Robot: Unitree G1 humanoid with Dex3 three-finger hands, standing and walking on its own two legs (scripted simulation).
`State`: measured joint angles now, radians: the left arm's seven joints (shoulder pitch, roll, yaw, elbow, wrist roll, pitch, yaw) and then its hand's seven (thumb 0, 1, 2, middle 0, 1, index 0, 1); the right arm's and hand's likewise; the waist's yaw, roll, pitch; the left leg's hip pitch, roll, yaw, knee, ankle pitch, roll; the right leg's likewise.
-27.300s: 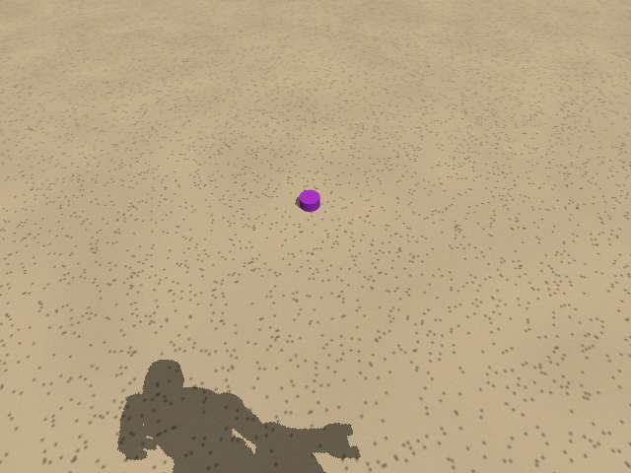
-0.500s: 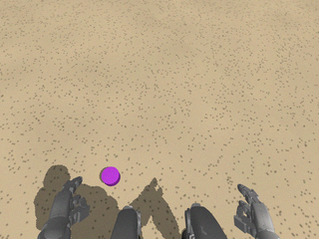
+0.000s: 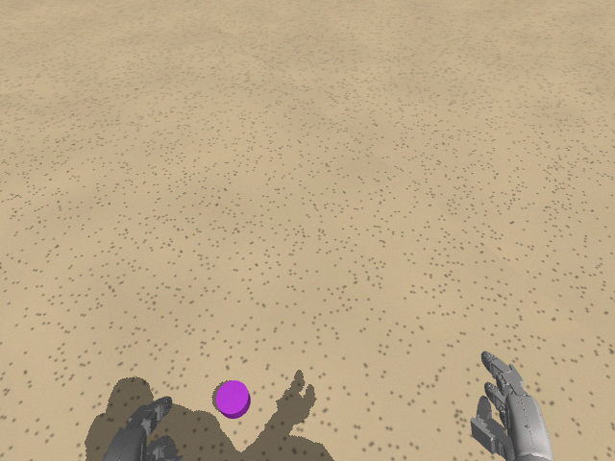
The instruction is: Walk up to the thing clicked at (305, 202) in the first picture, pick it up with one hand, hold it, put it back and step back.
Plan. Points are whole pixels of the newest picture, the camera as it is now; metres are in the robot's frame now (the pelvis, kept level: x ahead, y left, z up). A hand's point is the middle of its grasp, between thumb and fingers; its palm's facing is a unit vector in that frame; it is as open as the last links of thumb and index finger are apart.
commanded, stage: home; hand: left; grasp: from above
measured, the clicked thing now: (233, 399) +0.42 +0.24 -0.69
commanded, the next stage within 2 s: stand in 1.78 s
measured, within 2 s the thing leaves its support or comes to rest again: neither
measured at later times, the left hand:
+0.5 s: hand out of the picture +0.16 +0.18 -0.05, palm faces +0.04 -0.98 -0.20, open 7.4 cm
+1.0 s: hand out of the picture +0.16 +0.19 -0.05, palm faces +0.04 -0.98 -0.20, open 7.4 cm
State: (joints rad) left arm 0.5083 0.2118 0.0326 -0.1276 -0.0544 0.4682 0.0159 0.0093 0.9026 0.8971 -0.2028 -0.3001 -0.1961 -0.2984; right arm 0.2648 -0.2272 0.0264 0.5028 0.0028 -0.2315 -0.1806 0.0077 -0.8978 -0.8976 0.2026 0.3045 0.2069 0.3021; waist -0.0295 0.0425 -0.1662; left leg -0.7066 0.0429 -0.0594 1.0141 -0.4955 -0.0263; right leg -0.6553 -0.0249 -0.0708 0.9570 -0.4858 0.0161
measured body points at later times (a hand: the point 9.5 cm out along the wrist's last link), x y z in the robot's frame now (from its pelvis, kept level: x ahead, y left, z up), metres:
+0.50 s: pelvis +0.00 +0.01 +0.00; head +0.02 +0.01 +0.45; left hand +0.15 +0.23 -0.03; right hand +0.15 -0.24 -0.06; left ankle +0.00 +0.13 -0.68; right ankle -0.01 -0.13 -0.68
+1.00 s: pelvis +0.00 +0.01 +0.00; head +0.02 +0.01 +0.45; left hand +0.15 +0.24 -0.03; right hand +0.16 -0.24 -0.06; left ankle +0.00 +0.13 -0.68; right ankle -0.01 -0.13 -0.68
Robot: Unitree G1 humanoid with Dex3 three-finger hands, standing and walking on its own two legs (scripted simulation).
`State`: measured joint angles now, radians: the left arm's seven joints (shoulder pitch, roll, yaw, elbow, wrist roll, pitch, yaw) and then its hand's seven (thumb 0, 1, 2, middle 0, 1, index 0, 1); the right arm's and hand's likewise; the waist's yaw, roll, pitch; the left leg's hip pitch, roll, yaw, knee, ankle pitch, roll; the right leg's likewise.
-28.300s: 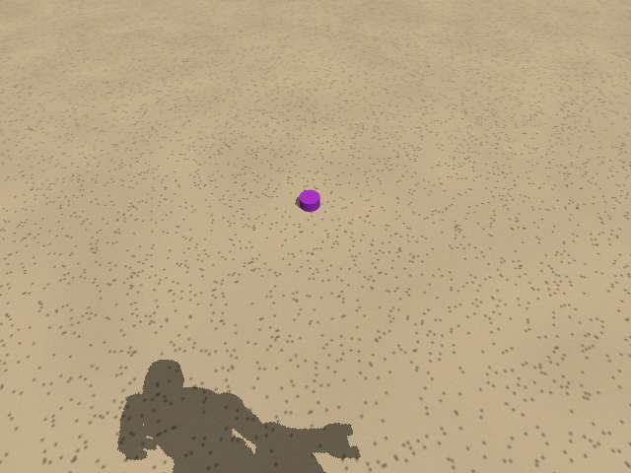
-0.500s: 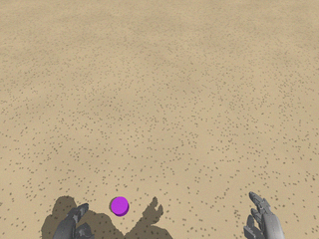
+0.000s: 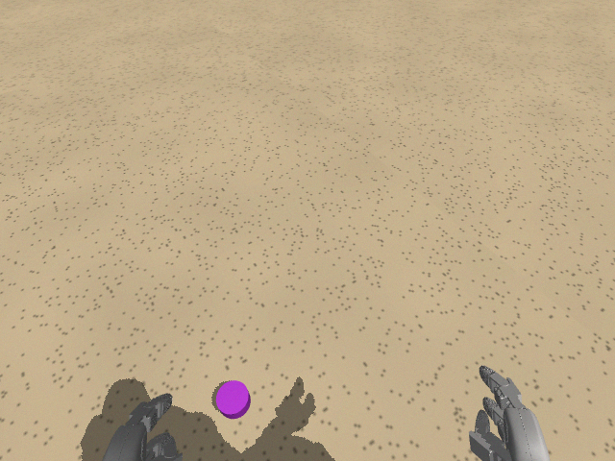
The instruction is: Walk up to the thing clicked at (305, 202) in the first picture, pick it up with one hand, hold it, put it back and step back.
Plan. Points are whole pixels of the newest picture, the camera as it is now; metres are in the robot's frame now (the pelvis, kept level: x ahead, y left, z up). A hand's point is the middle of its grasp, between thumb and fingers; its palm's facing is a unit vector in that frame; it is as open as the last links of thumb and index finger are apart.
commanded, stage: home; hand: left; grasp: from above
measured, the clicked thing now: (233, 399) +0.42 +0.24 -0.69
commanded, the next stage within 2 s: stand in 0.78 s
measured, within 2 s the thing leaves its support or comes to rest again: neither
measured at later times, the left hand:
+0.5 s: hand (183, 460) +0.16 +0.17 -0.05, palm faces +0.05 -0.98 -0.20, open 7.4 cm
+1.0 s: hand out of the picture +0.16 +0.20 -0.08, palm faces +0.00 -0.95 -0.31, open 7.4 cm
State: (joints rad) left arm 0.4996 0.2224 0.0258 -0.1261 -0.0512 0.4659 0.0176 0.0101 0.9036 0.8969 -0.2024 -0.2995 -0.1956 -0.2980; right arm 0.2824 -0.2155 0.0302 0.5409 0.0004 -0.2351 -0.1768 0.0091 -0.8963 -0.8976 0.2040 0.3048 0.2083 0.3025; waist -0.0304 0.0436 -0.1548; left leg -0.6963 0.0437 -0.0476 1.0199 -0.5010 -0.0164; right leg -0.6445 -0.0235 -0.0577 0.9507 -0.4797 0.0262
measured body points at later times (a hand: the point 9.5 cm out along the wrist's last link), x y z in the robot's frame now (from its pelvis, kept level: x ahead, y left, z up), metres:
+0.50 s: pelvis +0.00 -0.01 +0.00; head +0.03 +0.00 +0.45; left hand +0.16 +0.22 -0.03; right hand +0.16 -0.25 -0.07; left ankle +0.00 +0.12 -0.68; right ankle +0.00 -0.14 -0.68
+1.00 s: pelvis -0.01 +0.00 +0.01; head +0.03 +0.00 +0.46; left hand +0.16 +0.25 -0.06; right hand +0.15 -0.26 -0.09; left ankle +0.00 +0.12 -0.68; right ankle +0.00 -0.14 -0.68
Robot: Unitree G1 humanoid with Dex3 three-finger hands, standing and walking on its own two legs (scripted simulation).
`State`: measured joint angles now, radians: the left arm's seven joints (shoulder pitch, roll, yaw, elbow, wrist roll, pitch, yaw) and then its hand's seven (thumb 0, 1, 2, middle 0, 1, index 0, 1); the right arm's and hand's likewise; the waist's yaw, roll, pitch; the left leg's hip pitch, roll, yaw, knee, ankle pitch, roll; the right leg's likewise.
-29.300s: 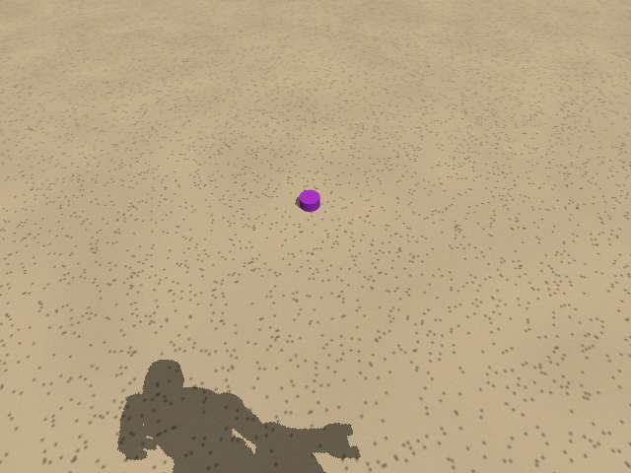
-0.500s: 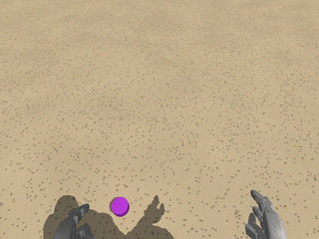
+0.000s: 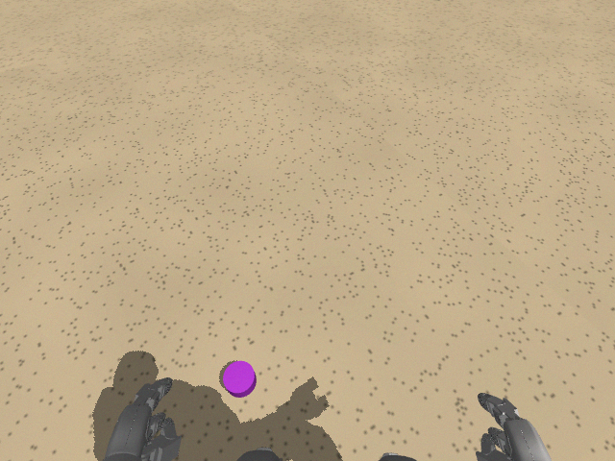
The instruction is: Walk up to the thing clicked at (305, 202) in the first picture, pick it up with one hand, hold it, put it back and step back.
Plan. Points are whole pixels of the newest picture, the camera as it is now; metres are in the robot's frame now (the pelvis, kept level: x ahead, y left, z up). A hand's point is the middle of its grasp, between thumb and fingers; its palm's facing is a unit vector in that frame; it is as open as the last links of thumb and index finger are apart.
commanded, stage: stand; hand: left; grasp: from above
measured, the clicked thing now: (240, 379) +0.43 +0.24 -0.70
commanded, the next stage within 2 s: none
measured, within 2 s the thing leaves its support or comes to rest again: neither
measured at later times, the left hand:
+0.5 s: hand out of the picture +0.04 +0.24 -0.12, palm faces +0.03 -0.95 -0.31, open 7.4 cm
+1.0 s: hand out of the picture +0.03 +0.24 -0.11, palm faces +0.00 -0.94 -0.33, open 7.4 cm
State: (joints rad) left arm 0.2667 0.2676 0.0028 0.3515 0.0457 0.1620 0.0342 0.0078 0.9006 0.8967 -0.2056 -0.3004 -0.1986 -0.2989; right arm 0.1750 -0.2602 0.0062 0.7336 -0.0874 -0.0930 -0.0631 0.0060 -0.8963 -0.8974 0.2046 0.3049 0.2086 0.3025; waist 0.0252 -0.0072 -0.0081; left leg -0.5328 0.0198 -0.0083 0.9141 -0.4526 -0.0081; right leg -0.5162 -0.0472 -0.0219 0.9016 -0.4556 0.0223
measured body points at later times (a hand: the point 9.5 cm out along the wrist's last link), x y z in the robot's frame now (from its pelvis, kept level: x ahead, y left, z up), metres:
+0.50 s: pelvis +0.00 +0.01 +0.05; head +0.00 +0.01 +0.50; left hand +0.04 +0.29 -0.10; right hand +0.07 -0.26 -0.09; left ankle +0.01 +0.13 -0.69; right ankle +0.00 -0.14 -0.69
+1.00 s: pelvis -0.01 +0.00 +0.05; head +0.00 -0.01 +0.50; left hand +0.04 +0.28 -0.09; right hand +0.04 -0.29 -0.09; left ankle +0.01 +0.13 -0.69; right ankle +0.00 -0.14 -0.69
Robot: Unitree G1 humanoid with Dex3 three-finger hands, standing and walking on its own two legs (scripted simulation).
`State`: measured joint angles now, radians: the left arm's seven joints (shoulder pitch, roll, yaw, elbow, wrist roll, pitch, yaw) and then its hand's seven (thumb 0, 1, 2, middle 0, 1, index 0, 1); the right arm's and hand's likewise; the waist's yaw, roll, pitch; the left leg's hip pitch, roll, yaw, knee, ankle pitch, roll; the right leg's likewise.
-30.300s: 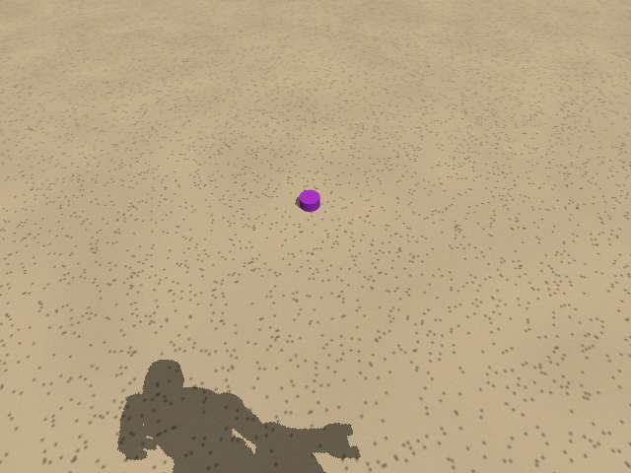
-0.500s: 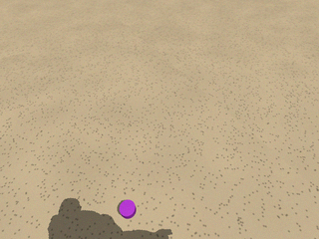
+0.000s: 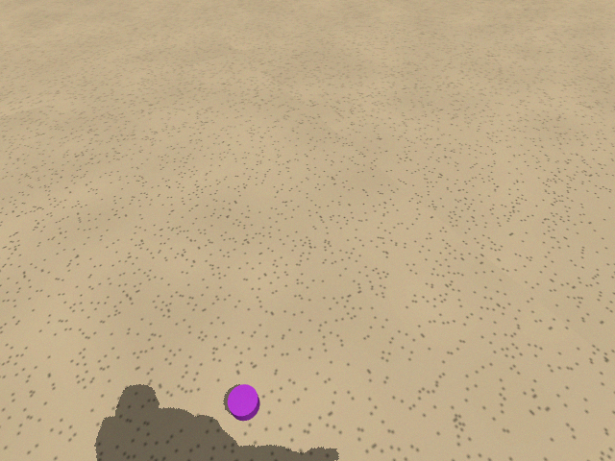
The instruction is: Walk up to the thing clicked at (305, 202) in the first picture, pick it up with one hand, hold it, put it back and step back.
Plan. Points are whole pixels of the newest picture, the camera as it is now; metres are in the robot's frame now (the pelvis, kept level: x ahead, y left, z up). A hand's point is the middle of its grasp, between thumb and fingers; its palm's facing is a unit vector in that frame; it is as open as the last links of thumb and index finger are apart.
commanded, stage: stand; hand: left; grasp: from above
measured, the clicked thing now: (243, 402) +0.43 +0.25 -0.76
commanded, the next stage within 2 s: step back in 1.40 s
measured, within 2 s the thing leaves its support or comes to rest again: neither
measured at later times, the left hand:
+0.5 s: hand out of the picture +0.09 +0.22 -0.16, palm faces +0.00 -0.95 -0.30, open 7.4 cm
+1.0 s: hand out of the picture +0.10 +0.24 -0.16, palm faces -0.01 -0.94 -0.34, open 7.4 cm
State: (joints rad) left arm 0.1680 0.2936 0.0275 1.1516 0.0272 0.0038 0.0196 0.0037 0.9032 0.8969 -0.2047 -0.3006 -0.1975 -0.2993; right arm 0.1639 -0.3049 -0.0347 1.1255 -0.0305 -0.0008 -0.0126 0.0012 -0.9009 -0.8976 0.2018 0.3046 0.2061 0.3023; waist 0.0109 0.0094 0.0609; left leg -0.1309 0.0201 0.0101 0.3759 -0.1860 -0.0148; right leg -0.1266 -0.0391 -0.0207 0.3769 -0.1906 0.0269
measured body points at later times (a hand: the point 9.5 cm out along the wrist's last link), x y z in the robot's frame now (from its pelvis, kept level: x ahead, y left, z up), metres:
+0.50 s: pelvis +0.02 +0.00 +0.00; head +0.03 -0.01 +0.45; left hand +0.09 +0.27 -0.14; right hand +0.08 -0.29 -0.14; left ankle +0.02 +0.13 -0.75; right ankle +0.01 -0.14 -0.75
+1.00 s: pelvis +0.02 -0.01 +0.00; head +0.03 -0.01 +0.45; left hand +0.10 +0.29 -0.13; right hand +0.09 -0.30 -0.13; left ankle +0.02 +0.13 -0.75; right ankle +0.01 -0.14 -0.75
